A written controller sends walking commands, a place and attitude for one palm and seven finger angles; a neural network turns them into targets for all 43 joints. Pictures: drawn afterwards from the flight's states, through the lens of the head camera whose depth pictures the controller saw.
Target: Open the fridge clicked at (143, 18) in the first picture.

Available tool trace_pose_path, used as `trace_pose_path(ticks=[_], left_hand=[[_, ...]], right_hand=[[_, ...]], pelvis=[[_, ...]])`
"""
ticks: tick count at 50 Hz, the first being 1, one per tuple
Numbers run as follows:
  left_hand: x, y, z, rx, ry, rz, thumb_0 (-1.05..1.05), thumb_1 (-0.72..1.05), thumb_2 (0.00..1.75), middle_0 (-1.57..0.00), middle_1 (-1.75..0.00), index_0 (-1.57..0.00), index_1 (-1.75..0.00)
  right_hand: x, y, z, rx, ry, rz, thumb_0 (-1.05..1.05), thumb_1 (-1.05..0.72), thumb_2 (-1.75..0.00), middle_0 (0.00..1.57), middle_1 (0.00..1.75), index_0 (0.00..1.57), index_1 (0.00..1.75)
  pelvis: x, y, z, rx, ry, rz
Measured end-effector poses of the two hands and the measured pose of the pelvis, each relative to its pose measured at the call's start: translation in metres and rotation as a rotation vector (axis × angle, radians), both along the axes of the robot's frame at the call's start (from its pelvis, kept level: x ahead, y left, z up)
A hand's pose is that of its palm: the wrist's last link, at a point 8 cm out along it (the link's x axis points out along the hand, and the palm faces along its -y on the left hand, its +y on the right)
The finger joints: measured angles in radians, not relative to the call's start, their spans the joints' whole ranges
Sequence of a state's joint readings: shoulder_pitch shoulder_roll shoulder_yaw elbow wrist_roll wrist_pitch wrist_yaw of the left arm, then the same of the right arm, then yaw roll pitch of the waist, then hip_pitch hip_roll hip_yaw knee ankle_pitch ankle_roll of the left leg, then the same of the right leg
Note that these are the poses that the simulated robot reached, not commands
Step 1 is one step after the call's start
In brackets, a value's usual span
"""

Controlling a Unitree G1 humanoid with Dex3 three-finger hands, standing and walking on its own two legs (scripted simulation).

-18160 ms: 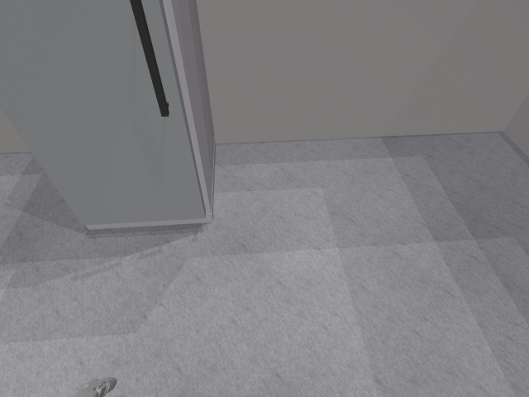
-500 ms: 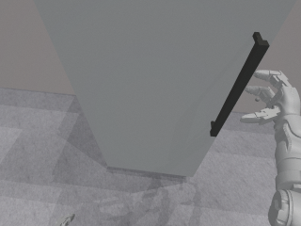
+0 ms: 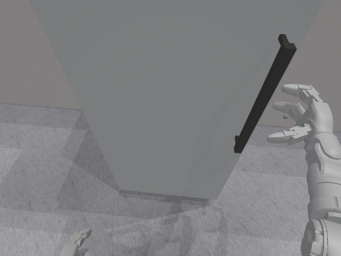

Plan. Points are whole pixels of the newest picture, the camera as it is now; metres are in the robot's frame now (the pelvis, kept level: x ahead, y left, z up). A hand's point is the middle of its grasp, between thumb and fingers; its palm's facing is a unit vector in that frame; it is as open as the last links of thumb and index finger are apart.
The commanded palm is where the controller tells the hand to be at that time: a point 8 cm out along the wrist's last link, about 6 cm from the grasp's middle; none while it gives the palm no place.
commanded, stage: move the hooked fingers beside the handle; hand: right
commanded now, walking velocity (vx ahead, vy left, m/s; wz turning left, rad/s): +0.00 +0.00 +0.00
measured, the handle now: (255, 106) +0.47 -0.16 +0.10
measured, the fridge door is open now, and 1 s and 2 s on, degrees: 0 0 0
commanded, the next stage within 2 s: feel for the door with the fingertips in 0.64 s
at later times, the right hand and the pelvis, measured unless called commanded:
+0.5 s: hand (289, 113) +0.42 -0.21 +0.13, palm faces +0.01 +1.00 +0.00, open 14.0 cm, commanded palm +0.40 -0.27 +0.13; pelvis +0.00 +0.00 +0.00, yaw +0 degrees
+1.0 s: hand (276, 114) +0.42 -0.19 +0.13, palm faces -0.03 +1.00 +0.01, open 14.0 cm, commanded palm +0.39 -0.24 +0.13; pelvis +0.00 +0.00 +0.00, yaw +0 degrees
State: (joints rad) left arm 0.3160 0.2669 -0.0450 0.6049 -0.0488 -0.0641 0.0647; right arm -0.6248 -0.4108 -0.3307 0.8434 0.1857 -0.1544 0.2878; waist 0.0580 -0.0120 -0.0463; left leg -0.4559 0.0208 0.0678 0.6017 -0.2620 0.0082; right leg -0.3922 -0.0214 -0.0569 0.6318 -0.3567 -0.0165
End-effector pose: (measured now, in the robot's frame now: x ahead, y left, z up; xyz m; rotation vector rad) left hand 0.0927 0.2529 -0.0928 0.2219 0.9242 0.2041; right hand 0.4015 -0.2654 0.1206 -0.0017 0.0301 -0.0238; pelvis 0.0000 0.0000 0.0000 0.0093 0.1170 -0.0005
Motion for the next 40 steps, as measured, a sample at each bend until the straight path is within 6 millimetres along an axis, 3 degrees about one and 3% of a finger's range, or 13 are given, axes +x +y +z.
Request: trace_pose_path(ticks=[9,18,26,33,40], left_hand=[[-0.010,0.001,-0.003,0.003,0.037,0.009,0.00,0.91,0.90,-0.20,-0.30,-0.21,-0.30],[-0.018,0.004,-0.004,0.009,0.055,0.018,0.01,0.91,0.90,-0.20,-0.30,-0.21,-0.30],[-0.018,0.001,-0.003,0.012,0.050,0.020,0.01,0.91,0.90,-0.20,-0.30,-0.21,-0.30],[-0.018,0.000,-0.005,0.000,0.048,0.018,0.00,0.91,0.90,-0.20,-0.30,-0.21,-0.30],[-0.018,0.001,-0.004,-0.001,0.054,0.016,0.00,0.91,0.90,-0.20,-0.30,-0.21,-0.30]], right_hand=[[0.000,-0.007,0.017,0.000,-0.063,0.014,-0.01,0.50,-0.30,0.30,1.20,0.30,1.20],[-0.004,-0.005,-0.003,0.004,0.001,0.017,-0.01,0.50,-0.30,0.30,1.20,0.30,1.20],[0.001,-0.003,0.013,0.002,-0.065,0.016,-0.01,0.50,-0.30,0.30,1.20,0.30,1.20],[0.005,-0.001,0.004,0.006,0.003,0.028,-0.01,0.50,-0.30,0.30,1.20,0.30,1.20],[-0.001,0.002,0.006,0.006,-0.057,0.015,-0.01,0.50,-0.30,0.30,1.20,0.30,1.20]], pelvis=[[0.002,-0.001,0.000,0.004,-0.002,-0.003],[-0.001,-0.002,-0.001,0.003,0.004,0.000],[-0.001,-0.002,0.000,0.006,-0.004,-0.003],[-0.001,-0.003,-0.001,0.003,0.011,0.001],[0.001,-0.002,-0.001,0.003,0.004,0.005]])
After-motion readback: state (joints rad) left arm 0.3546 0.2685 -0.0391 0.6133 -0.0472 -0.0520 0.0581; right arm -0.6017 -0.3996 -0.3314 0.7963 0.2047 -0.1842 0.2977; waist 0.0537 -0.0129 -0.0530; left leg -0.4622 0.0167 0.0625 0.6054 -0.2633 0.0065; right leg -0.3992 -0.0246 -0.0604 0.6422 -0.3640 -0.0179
